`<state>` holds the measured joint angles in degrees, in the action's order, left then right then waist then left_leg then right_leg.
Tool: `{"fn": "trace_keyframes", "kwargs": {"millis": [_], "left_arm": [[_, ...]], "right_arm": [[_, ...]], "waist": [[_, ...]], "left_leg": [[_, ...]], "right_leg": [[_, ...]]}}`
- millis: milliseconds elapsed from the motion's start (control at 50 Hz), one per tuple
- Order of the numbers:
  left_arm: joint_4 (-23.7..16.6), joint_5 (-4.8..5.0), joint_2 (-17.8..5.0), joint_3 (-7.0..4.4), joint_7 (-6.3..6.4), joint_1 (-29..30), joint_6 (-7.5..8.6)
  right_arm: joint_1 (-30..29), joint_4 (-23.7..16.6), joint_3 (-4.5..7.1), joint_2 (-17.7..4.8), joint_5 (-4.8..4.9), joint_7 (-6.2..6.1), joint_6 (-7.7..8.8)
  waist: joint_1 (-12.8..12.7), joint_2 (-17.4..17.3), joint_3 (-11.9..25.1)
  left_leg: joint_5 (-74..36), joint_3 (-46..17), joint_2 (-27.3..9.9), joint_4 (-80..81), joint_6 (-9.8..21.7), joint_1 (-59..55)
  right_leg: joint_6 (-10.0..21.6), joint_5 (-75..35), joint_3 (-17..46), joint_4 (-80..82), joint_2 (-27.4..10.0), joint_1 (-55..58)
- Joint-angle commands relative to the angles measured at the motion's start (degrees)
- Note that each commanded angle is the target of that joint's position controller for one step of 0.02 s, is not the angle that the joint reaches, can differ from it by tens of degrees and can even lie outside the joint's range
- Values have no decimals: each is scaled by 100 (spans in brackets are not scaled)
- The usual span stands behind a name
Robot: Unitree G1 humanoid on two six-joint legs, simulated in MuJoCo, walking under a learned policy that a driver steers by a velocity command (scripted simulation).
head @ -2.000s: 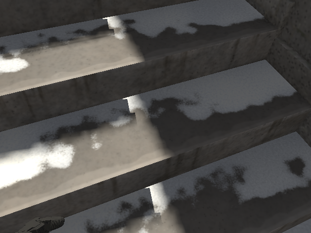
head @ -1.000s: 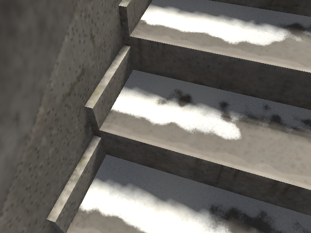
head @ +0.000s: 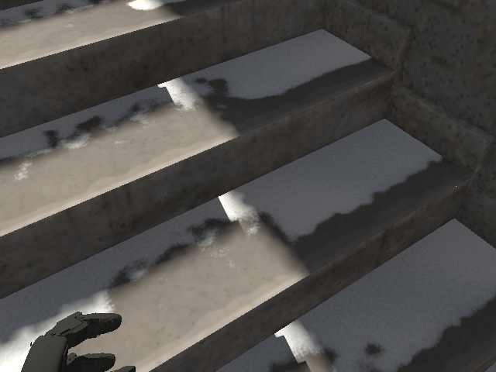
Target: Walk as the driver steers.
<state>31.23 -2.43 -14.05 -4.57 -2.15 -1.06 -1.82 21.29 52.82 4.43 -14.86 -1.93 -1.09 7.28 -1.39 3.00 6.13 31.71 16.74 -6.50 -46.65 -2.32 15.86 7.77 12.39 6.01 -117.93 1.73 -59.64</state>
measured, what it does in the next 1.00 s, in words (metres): climbs, turning left: right foot 0.17 m higher, then left foot 0.16 m higher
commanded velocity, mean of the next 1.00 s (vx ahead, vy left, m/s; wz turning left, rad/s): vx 0.39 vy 0.00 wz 0.32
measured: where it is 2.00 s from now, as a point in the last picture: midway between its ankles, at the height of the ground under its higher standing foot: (415, 318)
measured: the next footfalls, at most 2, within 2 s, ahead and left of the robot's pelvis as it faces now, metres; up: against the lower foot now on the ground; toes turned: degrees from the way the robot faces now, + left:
right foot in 0.22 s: +0.39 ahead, -0.15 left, +0.17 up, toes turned -8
left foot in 0.50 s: +0.49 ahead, +0.08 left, +0.34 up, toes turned -3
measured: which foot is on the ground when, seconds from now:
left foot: down 0.00-0.24, up 0.26-0.48, down 0.50-0.98, up 1.00-1.00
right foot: up 0.00-0.20, down 0.22-0.58, up 0.60-0.92, down 0.94-1.00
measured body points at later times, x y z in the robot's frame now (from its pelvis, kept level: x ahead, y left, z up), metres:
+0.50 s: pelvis +0.39 -0.04 +0.21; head +0.41 -0.01 +0.65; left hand +0.38 +0.22 +0.05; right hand +0.63 -0.27 +0.18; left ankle +0.43 +0.08 -0.32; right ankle +0.35 -0.14 -0.52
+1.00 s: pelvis +0.56 -0.09 +0.27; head +0.56 -0.10 +0.72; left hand +0.75 +0.17 +0.25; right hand +0.70 -0.29 +0.15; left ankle +0.45 +0.09 -0.34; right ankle +0.61 -0.24 -0.37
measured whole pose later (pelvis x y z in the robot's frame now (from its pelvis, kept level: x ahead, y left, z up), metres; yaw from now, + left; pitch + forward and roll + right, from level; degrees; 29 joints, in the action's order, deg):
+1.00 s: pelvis +0.56 -0.09 +0.27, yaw +21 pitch +9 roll +1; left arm 27.2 -3.8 -11.7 4.2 1.1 -3.0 0.4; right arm 24.0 36.8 -1.5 -11.4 -2.9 -4.0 3.3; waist 5.7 -1.3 11.8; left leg 37.9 -22.1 13.3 -75.8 -6.0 38.5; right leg -3.6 43.2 10.8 -70.7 2.6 -42.8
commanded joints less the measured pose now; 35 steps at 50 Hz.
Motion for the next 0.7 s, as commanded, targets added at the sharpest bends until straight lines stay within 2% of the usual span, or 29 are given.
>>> {"fn": "trace_keyframes", "kwargs": {"millis": [20,80,140,160,180,200,220,240,260,280,300,320,340,360,380,400,420,440,480,500,520,540,560,580,600,620,640,660,700], "left_arm": [[-592,1,17,68,-58,352,-92],[-631,-72,297,116,103,880,-213],[-970,-74,523,304,158,2005,120],[-1092,-35,604,391,111,1777,235],[-827,133,315,416,-53,1369,336],[-618,232,269,386,-67,535,293],[-373,176,37,245,-7,-1205,162],[-37,258,-398,37,-24,-1702,104],[175,85,-1075,-79,15,-1372,154],[241,-58,-1239,-278,191,-1857,129],[749,-38,-1460,-360,221,-1754,271],[1183,43,-1313,-321,238,-1708,388],[1484,35,-504,134,-10,-2513,318],[2064,150,-208,152,-23,-3183,331],[2079,30,-205,304,-212,-2600,350],[2069,12,139,379,-238,-1747,469],[2156,13,655,537,-164,-1125,611],[1966,-15,859,624,-92,-194,715],[1464,-293,-745,186,73,1259,875],[1295,-189,-1261,39,133,1238,916],[1219,-17,-1559,-45,225,873,920],[1071,-166,-1707,-88,239,633,873],[1093,-401,-1643,-64,149,239,852],[1079,-700,-1319,-2,116,-111,771],[1102,-908,-549,121,10,-959,639],[859,-471,-439,178,-23,-1643,696],[702,22,-582,152,131,-1021,737],[365,-48,-658,208,289,-477,763],[7,-546,-351,484,511,-6,752]], "right_arm": [[-750,-447,-66,-97,-95,-22,283],[141,-91,27,-351,-62,-55,165],[1333,353,-36,-232,-175,3,115],[1357,422,-51,-299,-73,-58,114],[662,138,-91,-408,81,-93,87],[1105,87,-94,-702,293,-146,76],[770,-240,119,-1707,454,-23,213],[298,-570,282,-2001,666,134,238],[315,-1068,-15,-960,780,324,253],[-76,-1198,45,-1015,706,349,354],[-431,-1446,-64,-379,676,323,292],[-523,-1579,-147,-76,527,244,170],[-405,-1540,-109,-695,-174,714,73],[-1286,-1724,-10,-776,-235,855,19],[-979,-2134,-173,-413,-142,801,-14],[-757,-2158,-293,-154,-121,754,-85],[-870,-2178,-466,147,-219,675,-183],[-874,-2320,-559,369,-168,604,-295],[32,-2152,-487,182,45,642,-293],[93,-2192,-411,-254,113,710,-228],[-459,-2477,-362,-615,53,758,-202],[-691,-2582,-453,-651,48,786,-266],[-700,-2517,-540,-664,308,697,-386],[318,-2126,-472,-734,496,513,-523],[682,-1866,-357,-1003,424,286,-515],[234,-2249,-139,-1311,141,158,-384],[288,-2285,-103,-1148,-54,115,-365],[352,-2060,-205,-857,-45,91,-319],[-42,-1778,-466,-244,172,-18,-326]], "waist": [[-558,-274,-1784],[-126,-862,-1451],[317,-896,-1481],[63,-1062,-1134],[-252,-751,-530],[-303,-723,532],[-1173,-1822,1781],[-1551,-1799,2226],[-1153,1091,2887],[-1247,272,3975],[-803,-350,3153],[-642,-745,2003],[-1370,53,1208],[-1442,-542,763],[-513,-546,811],[31,-889,384],[410,-645,173],[896,-693,-15],[1710,-588,199],[1799,-916,445],[1443,-1023,374],[1083,-505,442],[888,-308,481],[960,-652,933],[544,-1764,1396],[411,-1700,1414],[1059,-1116,922],[993,-840,578],[561,-385,262]], "left_leg": [[-2003,-833,-1369,3841,362,797],[-4400,-132,-857,3659,518,-1349],[-6095,86,-905,3816,546,-3163],[-7211,157,-889,3894,507,-3147],[-9595,486,-613,3920,726,-1930],[-11887,-35,-941,2867,1131,-971],[-14139,-474,-1243,1319,1228,-1083],[-12267,-781,-762,-540,952,-295],[-2827,-1045,1090,-5058,194,2103],[-2075,-2763,1536,-7025,374,1488],[-2125,-2750,1126,-6967,437,2169],[-1685,-2547,782,-6491,521,2658],[-966,-3350,1106,-8191,329,4624],[-713,-2920,942,-8497,547,4853],[-432,-3042,715,-8208,493,4942],[151,-3015,457,-7719,549,4928],[453,-3098,124,-6924,812,4530],[490,-3025,34,-5912,952,3928],[-790,-2118,506,-5343,892,742],[-1463,-2078,467,-4476,519,235],[-766,-1747,759,-3287,249,990],[-687,-1735,985,-2261,189,1633],[-495,-2202,1117,-1013,360,2176],[-2255,-2681,993,233,621,1035],[-5776,-4190,583,302,1236,-1686],[-7724,-5314,116,-875,1622,-1408],[-6695,-5281,-67,-834,1609,-568],[-5674,-4944,106,-938,1441,-298],[-4065,-3979,749,-956,1072,532]], "right_leg": [[-54,184,189,900,-273,-496],[271,1479,-497,697,1,-1505],[523,2652,-1032,1528,-42,-2681],[663,2209,-1104,2459,-205,-1794],[561,1093,-2068,4506,49,866],[318,1119,-2238,4900,786,3940],[229,783,-1725,5279,1060,5689],[353,470,-231,6367,857,6618],[1646,-3393,3481,7771,-1762,8307],[1606,-5260,4075,8147,-1939,8227],[1511,-4211,3538,8075,-1777,7643],[1381,-3170,3337,8132,-1711,6929],[1938,-4408,3112,7706,-1901,6908],[1515,-4980,2851,7829,-1887,6518],[1694,-6438,2650,7899,-2460,5770],[1503,-5975,2137,8258,-2634,4987],[907,-4991,1335,8813,-2260,4143],[466,-3574,594,9431,-1793,3116],[94,-2747,-1373,10365,-619,759],[-180,-2966,-1563,10475,-639,913],[-94,-3699,-1505,9906,-584,2045],[-74,-5321,-1475,9240,-637,3395],[-90,-7377,-978,8614,-1139,4835],[-243,-7381,-728,7593,-1150,5225],[-604,-669,-416,6283,-527,2944],[-908,1029,122,4617,5,1709],[-883,1012,575,3625,215,1025],[-834,1087,665,3623,177,489],[-829,819,390,4080,27,448]]}}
